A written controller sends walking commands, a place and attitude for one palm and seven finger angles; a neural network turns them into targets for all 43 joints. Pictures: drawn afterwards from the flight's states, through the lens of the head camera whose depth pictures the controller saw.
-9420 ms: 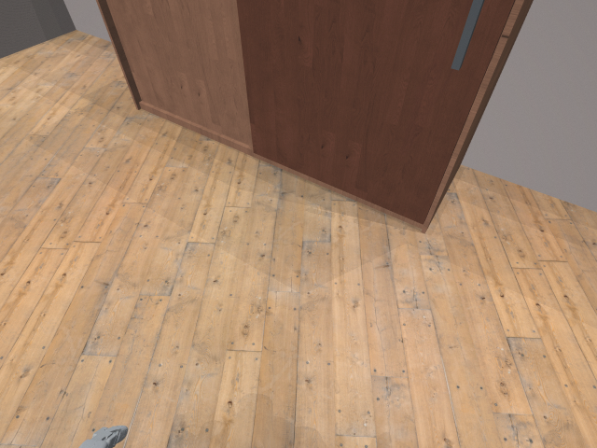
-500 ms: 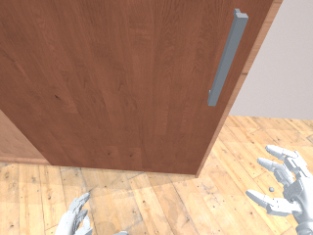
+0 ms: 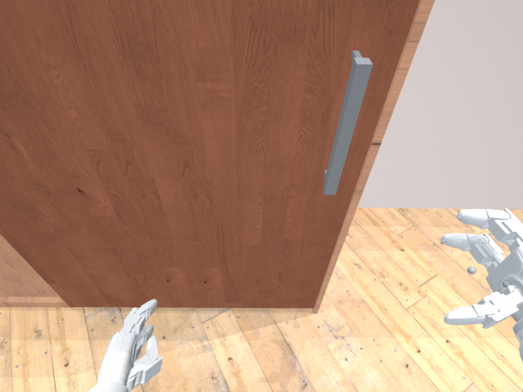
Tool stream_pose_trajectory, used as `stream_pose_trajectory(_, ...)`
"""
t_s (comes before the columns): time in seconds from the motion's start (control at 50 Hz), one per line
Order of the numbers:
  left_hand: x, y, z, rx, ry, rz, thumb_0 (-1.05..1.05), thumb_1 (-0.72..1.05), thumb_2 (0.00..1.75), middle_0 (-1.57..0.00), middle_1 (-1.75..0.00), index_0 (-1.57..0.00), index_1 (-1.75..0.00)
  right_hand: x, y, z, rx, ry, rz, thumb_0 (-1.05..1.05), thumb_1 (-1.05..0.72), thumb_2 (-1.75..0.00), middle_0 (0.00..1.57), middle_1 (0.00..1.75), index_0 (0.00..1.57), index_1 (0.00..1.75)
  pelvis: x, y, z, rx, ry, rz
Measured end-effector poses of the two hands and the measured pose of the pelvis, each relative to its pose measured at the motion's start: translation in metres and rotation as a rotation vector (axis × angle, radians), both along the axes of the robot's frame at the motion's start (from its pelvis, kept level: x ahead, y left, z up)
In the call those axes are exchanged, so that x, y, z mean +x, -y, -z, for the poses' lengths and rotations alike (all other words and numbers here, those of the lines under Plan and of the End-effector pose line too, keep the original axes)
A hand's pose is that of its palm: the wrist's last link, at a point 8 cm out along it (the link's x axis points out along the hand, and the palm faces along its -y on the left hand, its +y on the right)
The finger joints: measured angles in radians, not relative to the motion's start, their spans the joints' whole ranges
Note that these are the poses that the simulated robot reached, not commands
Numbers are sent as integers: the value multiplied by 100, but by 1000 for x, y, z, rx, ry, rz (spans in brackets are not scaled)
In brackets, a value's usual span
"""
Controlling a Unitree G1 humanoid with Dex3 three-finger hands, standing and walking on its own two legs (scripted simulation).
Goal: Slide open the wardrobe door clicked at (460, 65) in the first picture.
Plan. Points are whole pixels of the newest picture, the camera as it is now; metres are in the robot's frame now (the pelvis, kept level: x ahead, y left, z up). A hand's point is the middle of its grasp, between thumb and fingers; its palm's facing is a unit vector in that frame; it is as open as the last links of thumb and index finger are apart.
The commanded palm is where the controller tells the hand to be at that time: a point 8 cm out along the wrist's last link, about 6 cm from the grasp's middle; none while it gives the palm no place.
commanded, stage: raise the hand with hooked fingers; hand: right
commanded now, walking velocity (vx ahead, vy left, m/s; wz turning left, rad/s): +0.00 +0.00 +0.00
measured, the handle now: (341, 130) +0.54 -0.14 +0.14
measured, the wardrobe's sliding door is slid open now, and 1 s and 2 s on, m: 0.00 0.00 0.00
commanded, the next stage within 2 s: move the hooked fingers beside the handle in 0.70 s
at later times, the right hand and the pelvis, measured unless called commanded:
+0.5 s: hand (471, 243) +0.28 -0.27 +0.14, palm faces +0.07 +1.00 -0.04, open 14.0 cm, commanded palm +0.25 -0.31 +0.15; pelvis +0.00 +0.01 +0.01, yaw +1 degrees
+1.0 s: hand (465, 236) +0.29 -0.26 +0.15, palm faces +0.08 +1.00 -0.03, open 14.0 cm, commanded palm +0.27 -0.30 +0.15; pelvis -0.01 +0.01 +0.01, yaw +0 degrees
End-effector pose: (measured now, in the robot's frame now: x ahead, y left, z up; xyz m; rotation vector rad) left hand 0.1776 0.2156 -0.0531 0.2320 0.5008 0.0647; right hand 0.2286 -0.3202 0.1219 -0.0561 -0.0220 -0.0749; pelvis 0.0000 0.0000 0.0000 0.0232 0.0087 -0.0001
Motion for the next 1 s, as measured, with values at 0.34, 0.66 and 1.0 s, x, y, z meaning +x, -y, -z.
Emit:
stream_pose_trajectory(0.34,-24,-22,6,10,-81,-60,1,91,90,-20,-30,-20,-30,30,10,-29,14,-10,-11,-1,50,-30,30,120,30,120,-1,-5,-8,-10,17,-11)
stream_pose_trajectory(0.66,-20,-26,2,10,-58,-69,1,91,90,-20,-30,-20,-30,24,1,-27,10,4,10,-1,50,-30,30,120,30,120,-1,-9,-10,-13,29,-14)
stream_pose_trajectory(1.0,-20,-25,4,12,-64,-64,1,91,90,-20,-30,-20,-30,35,-6,-25,25,-5,1,-1,50,-30,30,120,30,120,-6,-10,-9,-15,30,-7)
